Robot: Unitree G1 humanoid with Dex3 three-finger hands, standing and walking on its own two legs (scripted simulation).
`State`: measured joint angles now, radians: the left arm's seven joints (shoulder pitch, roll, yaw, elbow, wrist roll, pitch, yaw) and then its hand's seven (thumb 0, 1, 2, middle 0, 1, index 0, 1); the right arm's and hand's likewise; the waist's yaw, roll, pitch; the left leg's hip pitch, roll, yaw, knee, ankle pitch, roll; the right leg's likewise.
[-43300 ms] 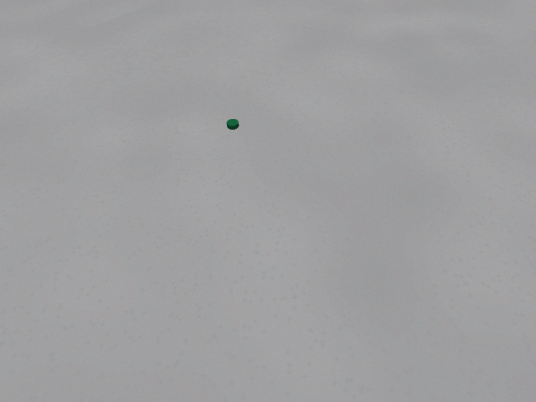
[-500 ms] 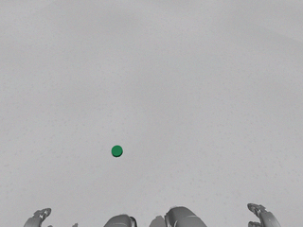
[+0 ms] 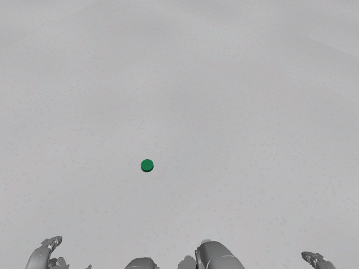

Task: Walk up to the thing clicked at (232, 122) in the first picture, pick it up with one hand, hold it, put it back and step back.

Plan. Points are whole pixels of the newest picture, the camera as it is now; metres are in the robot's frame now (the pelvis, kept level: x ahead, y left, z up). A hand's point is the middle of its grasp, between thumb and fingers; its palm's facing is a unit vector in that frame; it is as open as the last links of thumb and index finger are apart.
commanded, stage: step back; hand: left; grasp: from above
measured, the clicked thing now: (147, 165) +0.68 +0.14 -0.74
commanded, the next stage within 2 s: none
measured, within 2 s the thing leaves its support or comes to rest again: neither
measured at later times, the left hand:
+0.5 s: hand out of the picture -0.08 +0.22 -0.13, palm faces -0.05 -0.91 -0.42, open 7.4 cm
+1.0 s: hand out of the picture -0.23 +0.21 -0.15, palm faces -0.05 -0.92 -0.39, open 7.4 cm
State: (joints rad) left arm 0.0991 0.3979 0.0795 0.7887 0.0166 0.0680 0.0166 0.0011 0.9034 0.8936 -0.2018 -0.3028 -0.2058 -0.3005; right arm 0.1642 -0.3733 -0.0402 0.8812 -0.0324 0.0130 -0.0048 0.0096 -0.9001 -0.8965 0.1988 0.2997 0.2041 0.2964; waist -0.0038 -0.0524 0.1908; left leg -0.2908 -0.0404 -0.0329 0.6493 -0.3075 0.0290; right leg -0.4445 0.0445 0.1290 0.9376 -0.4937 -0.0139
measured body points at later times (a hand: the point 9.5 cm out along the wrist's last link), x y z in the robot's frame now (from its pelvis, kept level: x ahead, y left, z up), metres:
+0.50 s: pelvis -0.16 -0.04 +0.00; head -0.12 -0.07 +0.45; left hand -0.08 +0.27 -0.10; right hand -0.08 -0.38 -0.12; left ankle -0.12 +0.09 -0.65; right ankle -0.15 -0.17 -0.72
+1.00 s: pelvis -0.34 -0.06 -0.01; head -0.29 -0.06 +0.44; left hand -0.23 +0.25 -0.13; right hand -0.21 -0.39 -0.10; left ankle -0.22 +0.06 -0.72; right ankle -0.39 -0.20 -0.72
